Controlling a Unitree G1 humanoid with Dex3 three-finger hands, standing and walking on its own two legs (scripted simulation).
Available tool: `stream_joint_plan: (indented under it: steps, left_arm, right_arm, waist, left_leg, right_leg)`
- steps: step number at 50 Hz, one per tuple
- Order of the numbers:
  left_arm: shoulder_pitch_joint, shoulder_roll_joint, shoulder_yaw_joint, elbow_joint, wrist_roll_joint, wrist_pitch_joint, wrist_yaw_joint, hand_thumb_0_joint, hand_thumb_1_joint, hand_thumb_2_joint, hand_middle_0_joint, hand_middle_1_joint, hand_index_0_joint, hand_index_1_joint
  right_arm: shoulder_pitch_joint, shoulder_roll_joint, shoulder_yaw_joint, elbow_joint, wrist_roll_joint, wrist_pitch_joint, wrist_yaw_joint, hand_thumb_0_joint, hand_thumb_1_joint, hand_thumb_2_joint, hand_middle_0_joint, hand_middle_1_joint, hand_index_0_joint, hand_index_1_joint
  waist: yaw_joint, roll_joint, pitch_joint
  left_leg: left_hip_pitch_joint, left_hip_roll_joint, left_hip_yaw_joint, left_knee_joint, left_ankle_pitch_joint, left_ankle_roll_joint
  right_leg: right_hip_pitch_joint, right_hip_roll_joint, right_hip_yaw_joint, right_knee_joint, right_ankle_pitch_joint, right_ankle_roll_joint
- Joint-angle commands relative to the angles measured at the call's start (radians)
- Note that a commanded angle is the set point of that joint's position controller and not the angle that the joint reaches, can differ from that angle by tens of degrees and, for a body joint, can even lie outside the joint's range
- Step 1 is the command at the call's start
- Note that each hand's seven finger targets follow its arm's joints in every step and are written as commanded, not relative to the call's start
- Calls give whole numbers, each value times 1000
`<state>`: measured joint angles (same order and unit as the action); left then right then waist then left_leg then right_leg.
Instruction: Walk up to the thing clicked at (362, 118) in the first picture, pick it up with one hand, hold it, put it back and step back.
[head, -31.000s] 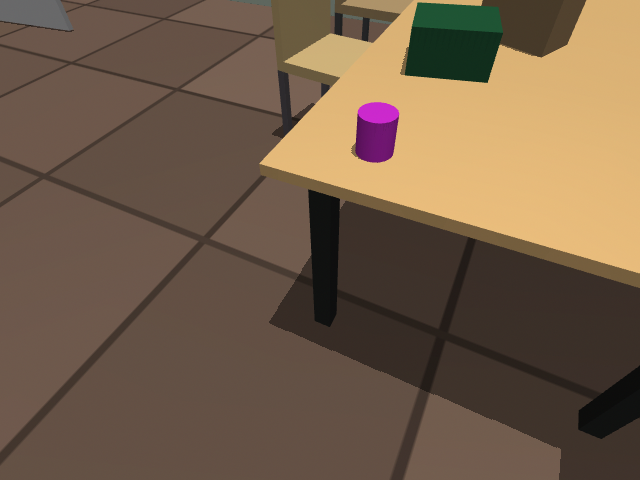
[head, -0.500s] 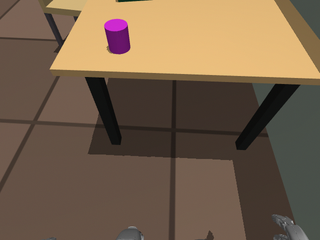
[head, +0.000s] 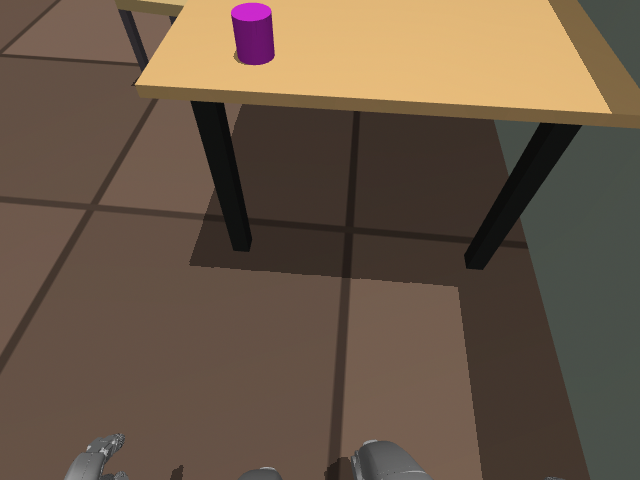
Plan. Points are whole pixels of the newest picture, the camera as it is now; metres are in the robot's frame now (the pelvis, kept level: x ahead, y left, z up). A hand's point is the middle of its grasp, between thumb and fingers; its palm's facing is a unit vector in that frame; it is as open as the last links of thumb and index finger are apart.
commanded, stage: step back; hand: left
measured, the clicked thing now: (253, 34) +0.97 +0.17 +0.04
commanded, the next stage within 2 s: stand in 1.40 s
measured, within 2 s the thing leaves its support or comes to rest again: neither
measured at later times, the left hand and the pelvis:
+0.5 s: hand out of the picture -0.09 +0.24 -0.12, palm faces +0.06 -0.89 -0.45, open 7.4 cm; pelvis -0.15 -0.04 +0.00, yaw +3 degrees
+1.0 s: hand out of the picture -0.12 +0.24 -0.14, palm faces +0.08 -0.93 -0.37, open 7.4 cm; pelvis -0.15 -0.03 +0.01, yaw +4 degrees
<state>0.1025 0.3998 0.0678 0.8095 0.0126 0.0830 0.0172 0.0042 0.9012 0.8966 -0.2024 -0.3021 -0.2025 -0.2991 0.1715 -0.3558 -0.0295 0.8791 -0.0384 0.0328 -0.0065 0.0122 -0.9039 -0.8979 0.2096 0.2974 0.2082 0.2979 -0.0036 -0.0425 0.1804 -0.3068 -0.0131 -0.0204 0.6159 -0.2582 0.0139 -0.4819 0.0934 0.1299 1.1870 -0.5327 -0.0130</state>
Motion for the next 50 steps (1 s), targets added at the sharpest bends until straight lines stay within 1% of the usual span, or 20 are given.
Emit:
stream_joint_plan:
  steps: [1,4,7,8,9,10,11,14,21,24,26,27,29,30,32,37,38,40,41,50]
  left_arm:
    - [79,170,62,-46,3,-27,-2,0,900,900,-200,-300,-200,-300]
    - [75,163,51,-50,9,-39,-7,0,900,900,-200,-300,-200,-300]
    - [176,152,53,18,13,-51,-7,0,900,900,-200,-300,-200,-300]
    - [192,173,59,32,24,-58,-2,0,900,900,-200,-300,-200,-300]
    - [185,255,82,23,39,-65,-2,0,900,900,-200,-300,-200,-300]
    - [101,383,111,-11,37,-58,-2,0,900,900,-200,-300,-200,-300]
    - [60,379,108,-39,30,-67,1,0,900,900,-200,-300,-200,-300]
    - [-54,238,70,-43,34,-81,10,0,900,900,-200,-300,-200,-300]
    - [118,262,88,1,36,-103,3,0,900,900,-200,-300,-200,-300]
    - [73,275,85,5,33,-99,-9,0,900,900,-200,-300,-200,-300]
    - [39,254,67,4,29,-90,-16,0,900,900,-200,-300,-200,-300]
    - [61,216,47,11,29,-87,-18,0,900,900,-200,-300,-200,-300]
    - [-32,192,47,20,8,-91,-21,0,900,900,-200,-300,-200,-300]
    - [-37,222,56,20,13,-93,-24,0,900,900,-200,-300,-200,-300]
    - [36,173,42,49,3,-104,-36,0,900,900,-200,-300,-200,-300]
    - [135,156,46,119,18,-126,-31,0,900,900,-200,-300,-200,-300]
    - [152,175,54,132,26,-135,-22,0,900,900,-200,-300,-200,-300]
    - [171,323,88,129,34,-143,-14,0,900,900,-200,-300,-200,-300]
    - [123,324,89,96,31,-148,-14,0,900,900,-200,-300,-200,-300]
    - [8,221,33,77,7,-137,-15,0,900,900,-200,-300,-200,-300]
  right_arm:
    - [-73,-267,-78,-104,-7,-24,-26,0,-900,-900,200,300,200,300]
    - [-28,-291,-87,-104,-4,-15,-25,0,-900,-900,200,300,200,300]
    - [-64,-315,-85,-104,9,8,-18,0,-900,-900,200,300,200,300]
    - [-76,-278,-73,-105,16,12,-14,0,-900,-900,200,300,200,300]
    - [-58,-210,-54,-119,21,10,-13,0,-900,-900,200,300,200,300]
    - [-109,-204,-62,-141,24,10,-32,0,-900,-900,200,300,200,300]
    - [-113,-245,-82,-132,24,13,-38,0,-900,-900,200,300,200,300]
    - [-14,-230,-68,-66,30,5,-28,0,-900,-900,200,300,200,300]
    - [-66,-240,-71,-53,-2,-17,-5,0,-900,-900,200,300,200,300]
    - [-2,-230,-71,-1,3,-33,7,0,-900,-900,200,300,200,300]
    - [94,-216,-80,58,9,-41,12,0,-900,-900,200,300,200,300]
    - [110,-227,-88,74,6,-46,10,0,-900,-900,200,300,200,300]
    - [69,-341,-101,49,-3,-52,8,0,-900,-900,200,300,200,300]
    - [13,-336,-97,28,-5,-60,9,0,-900,-900,200,300,200,300]
    - [-59,-265,-71,18,-9,-77,4,0,-900,-900,200,300,200,300]
    - [-64,-265,-78,17,-2,-46,18,0,-900,-900,200,300,200,300]
    - [-38,-217,-64,15,5,-42,16,0,-900,-900,200,300,200,300]
    - [-54,-185,-58,-4,5,-38,5,0,-900,-900,200,300,200,300]
    - [-24,-229,-72,9,4,-41,2,0,-900,-900,200,300,200,300]
    - [37,-176,-73,75,3,-58,13,0,-900,-900,200,300,200,300]
  waist:
    - [25,188,-166]
    - [-2,222,-243]
    - [40,240,-302]
    - [46,201,-283]
    - [36,-34,-228]
    - [86,-258,-176]
    - [75,-197,-114]
    - [-18,-42,-134]
    - [100,-115,-148]
    - [62,-162,-138]
    - [7,-108,-159]
    - [-7,-39,-155]
    - [-43,201,-108]
    - [-22,145,-33]
    - [23,145,-57]
    - [44,214,-111]
    - [52,130,-132]
    - [82,-134,-88]
    - [58,-48,-49]
    - [-11,-69,-168]
  left_leg:
    - [52,250,-199,-198,341,224]
    - [190,270,-211,-151,343,216]
    - [117,230,-156,-83,296,156]
    - [8,190,-139,-29,189,102]
    - [-217,44,-87,134,-78,34]
    - [-242,-81,-77,358,-352,-19]
    - [-206,-39,-192,515,-362,-31]
    - [-174,-90,-157,577,-192,-22]
    - [-244,2,-91,232,-260,-45]
    - [-31,7,-2,4,-311,-17]
    - [177,-32,66,-208,-124,9]
    - [265,-18,17,-238,-120,22]
    - [60,331,-523,-427,-685,196]
    - [-54,348,-510,-448,-647,221]
    - [61,250,-326,-376,-353,163]
    - [-40,177,-144,-221,-295,107]
    - [-101,140,-104,-110,-246,78]
    - [-283,-7,-29,271,-348,8]
    - [-261,27,-109,322,-317,3]
    - [142,25,66,-100,-6,-16]
  right_leg:
    - [64,-30,-8,-54,-8,37]
    - [98,-76,-65,-360,0,33]
    - [304,-57,-162,-737,205,-1]
    - [357,-95,-96,-792,272,-19]
    - [381,-256,182,-835,203,-60]
    - [140,-503,420,-914,214,-251]
    - [1,-558,482,-939,209,-303]
    - [111,-324,86,-772,423,-160]
    - [394,-370,210,-838,-83,-190]
    - [245,-375,169,-867,-107,-178]
    - [154,-308,60,-812,-72,-121]
    - [66,-256,7,-748,-92,-85]
    - [-26,-96,-159,-407,-35,8]
    - [15,-130,-82,-317,-1,2]
    - [21,-139,-82,-374,89,-7]
    - [345,-62,-195,-741,196,-9]
    - [447,-76,-131,-792,212,-15]
    - [355,-441,434,-1007,-270,-181]
    - [294,-492,481,-995,-233,-241]
    - [130,-286,-4,-740,359,-116]
